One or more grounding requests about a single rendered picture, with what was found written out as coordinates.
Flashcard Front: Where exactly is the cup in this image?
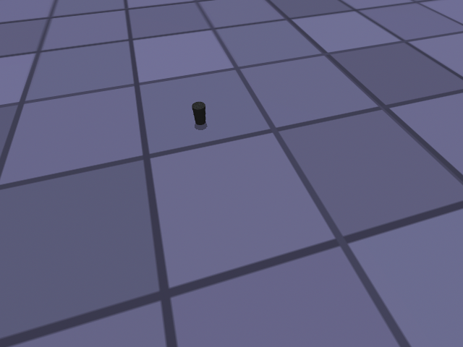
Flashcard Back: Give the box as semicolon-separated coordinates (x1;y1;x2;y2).
192;102;205;125

